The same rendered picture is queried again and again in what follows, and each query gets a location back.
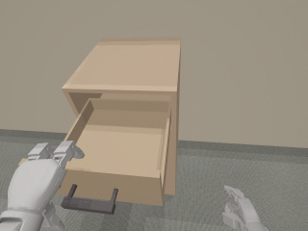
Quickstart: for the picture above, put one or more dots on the left robot hand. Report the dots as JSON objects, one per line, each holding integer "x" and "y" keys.
{"x": 36, "y": 180}

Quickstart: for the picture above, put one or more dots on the cabinet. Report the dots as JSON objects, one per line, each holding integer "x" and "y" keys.
{"x": 136, "y": 69}

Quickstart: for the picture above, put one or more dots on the robot right forearm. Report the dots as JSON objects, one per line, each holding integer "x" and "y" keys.
{"x": 255, "y": 226}

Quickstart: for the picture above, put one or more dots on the drawer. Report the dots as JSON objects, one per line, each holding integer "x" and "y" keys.
{"x": 125, "y": 142}

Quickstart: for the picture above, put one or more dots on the handle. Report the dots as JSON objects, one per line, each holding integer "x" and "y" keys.
{"x": 89, "y": 205}

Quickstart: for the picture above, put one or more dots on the right robot hand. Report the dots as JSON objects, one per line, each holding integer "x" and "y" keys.
{"x": 237, "y": 216}

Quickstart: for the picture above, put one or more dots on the robot left forearm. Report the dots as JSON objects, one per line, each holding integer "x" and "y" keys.
{"x": 20, "y": 220}

